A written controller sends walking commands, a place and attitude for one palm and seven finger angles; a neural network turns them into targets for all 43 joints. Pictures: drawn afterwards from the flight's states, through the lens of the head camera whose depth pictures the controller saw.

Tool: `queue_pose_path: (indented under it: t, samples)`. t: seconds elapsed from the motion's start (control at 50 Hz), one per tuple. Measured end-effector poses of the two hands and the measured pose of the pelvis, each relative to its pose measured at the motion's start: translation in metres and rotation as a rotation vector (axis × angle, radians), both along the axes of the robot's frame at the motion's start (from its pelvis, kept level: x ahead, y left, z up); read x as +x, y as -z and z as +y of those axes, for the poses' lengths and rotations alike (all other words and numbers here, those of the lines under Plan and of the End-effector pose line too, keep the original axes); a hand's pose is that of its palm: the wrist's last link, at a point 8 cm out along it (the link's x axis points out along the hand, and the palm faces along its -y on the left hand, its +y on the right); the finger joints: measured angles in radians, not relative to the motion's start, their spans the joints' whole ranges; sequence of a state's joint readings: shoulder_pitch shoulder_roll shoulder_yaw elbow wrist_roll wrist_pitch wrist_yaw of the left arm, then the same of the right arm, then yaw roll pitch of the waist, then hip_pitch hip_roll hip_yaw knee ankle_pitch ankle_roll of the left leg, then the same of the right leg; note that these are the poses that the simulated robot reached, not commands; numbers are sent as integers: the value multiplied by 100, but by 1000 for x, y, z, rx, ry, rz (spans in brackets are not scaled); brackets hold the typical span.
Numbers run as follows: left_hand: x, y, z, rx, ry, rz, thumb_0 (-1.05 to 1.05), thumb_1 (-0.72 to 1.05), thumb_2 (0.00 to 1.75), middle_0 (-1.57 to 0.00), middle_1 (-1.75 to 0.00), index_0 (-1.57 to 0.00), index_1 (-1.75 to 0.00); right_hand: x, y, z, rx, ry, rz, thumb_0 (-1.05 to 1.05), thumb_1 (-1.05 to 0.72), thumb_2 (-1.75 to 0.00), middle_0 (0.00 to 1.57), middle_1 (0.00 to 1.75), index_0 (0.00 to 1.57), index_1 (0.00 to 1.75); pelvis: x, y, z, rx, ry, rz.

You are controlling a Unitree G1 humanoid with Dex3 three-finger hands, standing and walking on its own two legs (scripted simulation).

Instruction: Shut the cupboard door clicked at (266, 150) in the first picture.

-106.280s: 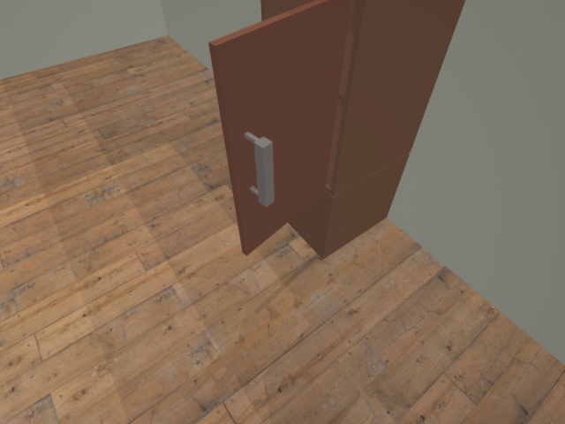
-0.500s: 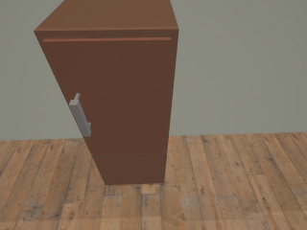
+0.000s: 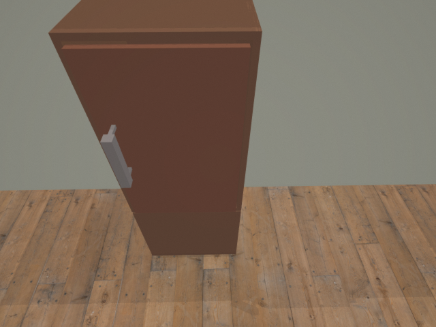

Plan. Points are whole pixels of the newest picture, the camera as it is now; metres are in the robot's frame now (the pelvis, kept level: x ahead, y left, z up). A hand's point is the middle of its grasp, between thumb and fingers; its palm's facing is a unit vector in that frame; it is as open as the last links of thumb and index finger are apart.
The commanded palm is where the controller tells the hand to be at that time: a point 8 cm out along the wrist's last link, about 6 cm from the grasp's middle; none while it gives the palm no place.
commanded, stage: look again from close up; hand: left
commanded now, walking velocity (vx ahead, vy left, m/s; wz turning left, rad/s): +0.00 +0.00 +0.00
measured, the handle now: (120, 157) +0.51 +0.28 -0.02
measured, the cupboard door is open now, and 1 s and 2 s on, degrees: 0 0 0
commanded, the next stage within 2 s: shuffle to correct the standing spot in 0.36 s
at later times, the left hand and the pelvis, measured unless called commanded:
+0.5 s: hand out of the picture +0.03 +0.20 -0.17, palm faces -0.01 -0.98 -0.21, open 7.4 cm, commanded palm none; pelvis +0.02 +0.02 +0.00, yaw -1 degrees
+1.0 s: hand out of the picture +0.07 +0.23 -0.17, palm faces +0.07 -0.97 -0.22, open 7.4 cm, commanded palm none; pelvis +0.06 +0.05 +0.01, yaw +2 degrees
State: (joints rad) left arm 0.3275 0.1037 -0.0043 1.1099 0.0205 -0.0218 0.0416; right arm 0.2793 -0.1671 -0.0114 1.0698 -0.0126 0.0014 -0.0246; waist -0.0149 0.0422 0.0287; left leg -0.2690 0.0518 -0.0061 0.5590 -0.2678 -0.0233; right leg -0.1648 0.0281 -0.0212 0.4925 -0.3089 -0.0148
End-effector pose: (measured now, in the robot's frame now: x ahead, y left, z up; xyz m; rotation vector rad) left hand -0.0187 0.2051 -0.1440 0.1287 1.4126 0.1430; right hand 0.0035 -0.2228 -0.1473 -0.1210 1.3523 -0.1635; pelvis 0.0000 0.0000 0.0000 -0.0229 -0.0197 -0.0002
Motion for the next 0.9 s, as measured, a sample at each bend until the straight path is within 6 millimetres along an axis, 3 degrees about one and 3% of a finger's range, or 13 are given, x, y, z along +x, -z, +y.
queue_pose_path:
  t: [0.12, 0.26, 0.6, 0.68, 0.8, 0.9]
  samples:
    - [20, -1, 23, 30, 3, -54, 1, 91, 90, -20, -30, -20, -30, 15, 0, 8, -8, -19, -48, 1, -94, -90, 20, 30, 20, 30, 7, 2, 10, 16, 6, -8]
    - [38, -4, 40, 51, 30, -74, 1, 91, 90, -20, -30, -19, -30, 17, -3, 13, -9, -24, -33, 1, -94, -90, 20, 30, 20, 30, 10, 0, 15, 27, 16, 1]
    - [48, 1, 38, 32, 21, -57, 1, 91, 90, -20, -30, -20, -30, 22, -1, 12, -6, -39, 21, 0, -91, -90, 20, 30, 20, 30, 22, 2, 15, 29, 2, 7]
    - [43, 7, 44, 26, -30, -55, 1, 91, 90, -20, -30, -20, -30, 35, 1, 11, -25, -70, 42, 0, -91, -90, 20, 30, 20, 30, 32, 7, 22, 17, -31, 11]
    - [31, 17, 65, 17, -80, 29, 1, 91, 90, -20, -30, -20, -30, 74, -7, 24, -71, -106, -10, 1, -91, -90, 20, 30, 20, 30, 52, 11, 42, 31, -33, 11]
    - [51, 6, 75, 31, -63, 43, 1, 91, 90, -20, -30, -19, -30, 90, -16, 42, -65, -104, -33, 0, -91, -90, 20, 30, 20, 30, 60, 0, 49, 20, -34, 20]
